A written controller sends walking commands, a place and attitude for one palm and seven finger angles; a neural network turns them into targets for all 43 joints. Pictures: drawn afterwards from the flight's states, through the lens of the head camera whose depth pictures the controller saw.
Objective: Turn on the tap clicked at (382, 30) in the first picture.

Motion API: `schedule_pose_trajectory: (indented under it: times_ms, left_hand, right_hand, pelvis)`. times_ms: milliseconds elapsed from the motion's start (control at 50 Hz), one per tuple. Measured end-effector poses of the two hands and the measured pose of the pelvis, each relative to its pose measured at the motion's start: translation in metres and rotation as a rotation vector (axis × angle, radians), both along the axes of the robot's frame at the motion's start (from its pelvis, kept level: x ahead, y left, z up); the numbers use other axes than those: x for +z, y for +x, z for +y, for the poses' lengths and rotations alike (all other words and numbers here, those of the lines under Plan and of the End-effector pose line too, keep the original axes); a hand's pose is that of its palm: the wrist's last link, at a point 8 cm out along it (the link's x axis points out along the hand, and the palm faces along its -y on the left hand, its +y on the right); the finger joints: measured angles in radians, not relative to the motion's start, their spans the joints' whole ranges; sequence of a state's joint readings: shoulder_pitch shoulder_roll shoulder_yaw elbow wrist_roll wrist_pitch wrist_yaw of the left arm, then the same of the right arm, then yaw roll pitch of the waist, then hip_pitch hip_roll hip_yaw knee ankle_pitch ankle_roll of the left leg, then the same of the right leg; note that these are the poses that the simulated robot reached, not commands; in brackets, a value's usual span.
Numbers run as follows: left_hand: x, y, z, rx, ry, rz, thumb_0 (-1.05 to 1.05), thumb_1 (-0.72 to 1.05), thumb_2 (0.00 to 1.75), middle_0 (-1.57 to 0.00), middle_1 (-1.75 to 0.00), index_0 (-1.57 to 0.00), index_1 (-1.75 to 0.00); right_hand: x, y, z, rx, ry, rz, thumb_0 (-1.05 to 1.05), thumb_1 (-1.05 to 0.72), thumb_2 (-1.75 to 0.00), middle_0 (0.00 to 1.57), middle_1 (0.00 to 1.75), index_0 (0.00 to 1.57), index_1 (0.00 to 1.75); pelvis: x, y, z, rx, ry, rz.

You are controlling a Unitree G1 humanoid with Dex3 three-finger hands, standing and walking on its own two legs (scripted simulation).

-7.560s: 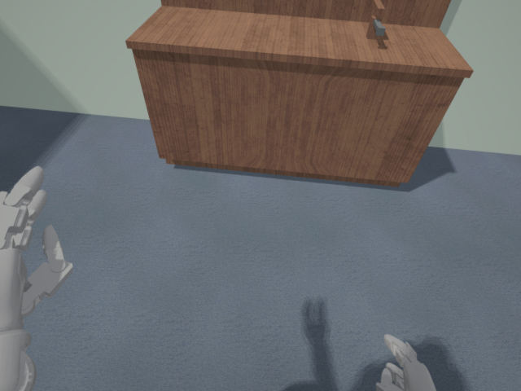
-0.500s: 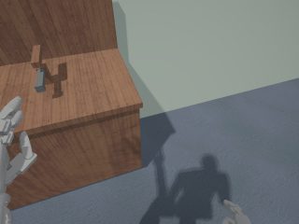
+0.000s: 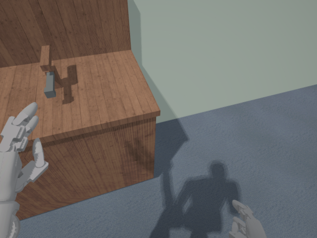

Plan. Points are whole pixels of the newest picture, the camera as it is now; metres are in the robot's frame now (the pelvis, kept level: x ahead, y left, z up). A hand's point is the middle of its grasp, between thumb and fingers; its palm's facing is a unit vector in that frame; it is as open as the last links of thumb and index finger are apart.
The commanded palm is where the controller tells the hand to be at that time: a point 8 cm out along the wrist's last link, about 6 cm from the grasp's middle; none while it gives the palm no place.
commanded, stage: shuffle to correct the standing spot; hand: left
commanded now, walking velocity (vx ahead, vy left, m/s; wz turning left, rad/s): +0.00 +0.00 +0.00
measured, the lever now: (50, 92) +0.53 +0.42 +0.03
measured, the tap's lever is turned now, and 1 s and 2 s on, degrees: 0 0 0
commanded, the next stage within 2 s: come to a stop and stand still in 1.32 s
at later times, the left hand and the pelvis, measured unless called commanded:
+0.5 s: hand (40, 125) +0.29 +0.28 +0.15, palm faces +0.42 -0.83 -0.37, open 7.4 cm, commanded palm +0.23 +0.31 +0.17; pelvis +0.07 +0.03 -0.02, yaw +2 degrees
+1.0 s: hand (34, 104) +0.32 +0.30 +0.18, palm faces +0.36 -0.82 -0.45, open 7.4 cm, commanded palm +0.28 +0.34 +0.17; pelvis +0.11 +0.06 +0.00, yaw +0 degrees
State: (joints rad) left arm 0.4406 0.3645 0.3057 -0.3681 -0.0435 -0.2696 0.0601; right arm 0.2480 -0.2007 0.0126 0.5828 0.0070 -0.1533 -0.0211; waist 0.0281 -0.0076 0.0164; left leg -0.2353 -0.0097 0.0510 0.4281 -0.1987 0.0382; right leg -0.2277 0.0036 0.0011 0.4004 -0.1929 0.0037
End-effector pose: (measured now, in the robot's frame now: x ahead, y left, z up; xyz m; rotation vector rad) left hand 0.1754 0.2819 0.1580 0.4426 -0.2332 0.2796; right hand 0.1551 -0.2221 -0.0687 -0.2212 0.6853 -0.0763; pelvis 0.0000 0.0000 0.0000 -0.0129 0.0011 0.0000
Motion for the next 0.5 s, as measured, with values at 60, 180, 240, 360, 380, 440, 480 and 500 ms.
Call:
schedule_pose_trajectory:
  times_ms: [60,180,240,360,380,440,480,500]
  left_hand:
    - [-0.009,0.004,0.020,0.049,0.000,0.018,0.01,0.89,0.90,-0.22,-0.30,-0.21,-0.30]
    - [0.010,0.020,0.040,0.118,-0.012,-0.120,0.01,0.89,0.90,-0.22,-0.30,-0.21,-0.30]
    - [0.020,0.031,0.033,0.080,-0.008,-0.181,0.01,0.89,0.90,-0.21,-0.30,-0.20,-0.30]
    - [0.016,0.055,0.032,0.039,0.029,-0.148,0.01,0.89,0.90,-0.21,-0.30,-0.20,-0.30]
    - [0.013,0.059,0.034,0.044,0.033,-0.135,0.01,0.89,0.90,-0.21,-0.30,-0.20,-0.30]
    - [0.008,0.068,0.040,0.063,0.034,-0.110,0.01,0.89,0.90,-0.22,-0.30,-0.21,-0.30]
    - [0.008,0.073,0.041,0.070,0.032,-0.111,0.01,0.89,0.90,-0.22,-0.30,-0.21,-0.30]
    - [0.009,0.074,0.041,0.069,0.032,-0.117,0.01,0.89,0.90,-0.22,-0.30,-0.21,-0.30]
  right_hand:
    - [0.001,0.007,0.012,0.034,-0.018,0.029,0.01,-0.90,-0.90,0.20,0.30,0.20,0.30]
    - [0.001,0.036,0.031,0.113,-0.035,0.026,0.01,-0.90,-0.90,0.20,0.30,0.20,0.30]
    - [0.002,0.055,0.036,0.116,-0.028,-0.004,0.01,-0.90,-0.90,0.20,0.30,0.21,0.30]
    - [0.001,0.085,0.038,0.062,-0.004,-0.049,0.01,-0.90,-0.90,0.20,0.30,0.21,0.30]
    - [0.000,0.088,0.037,0.052,-0.002,-0.049,0.01,-0.90,-0.90,0.20,0.30,0.21,0.30]
    - [-0.004,0.093,0.034,0.034,-0.001,-0.035,0.01,-0.90,-0.90,0.20,0.30,0.21,0.30]
    - [-0.008,0.094,0.032,0.027,-0.004,-0.020,0.01,-0.90,-0.90,0.20,0.30,0.20,0.30]
    - [-0.010,0.095,0.031,0.026,-0.006,-0.012,0.01,-0.90,-0.90,0.20,0.30,0.20,0.30]
  pelvis:
    - [0.000,0.006,0.004,0.017,0.008,0.001]
    - [-0.004,0.022,0.012,0.031,-0.002,0.004]
    - [-0.006,0.033,0.017,0.031,-0.009,0.009]
    - [-0.013,0.056,0.024,0.023,-0.015,0.015]
    - [-0.015,0.059,0.024,0.022,-0.016,0.015]
    - [-0.017,0.068,0.025,0.022,-0.018,0.012]
    - [-0.019,0.072,0.025,0.025,-0.023,0.009]
    - [-0.020,0.074,0.026,0.028,-0.026,0.009]
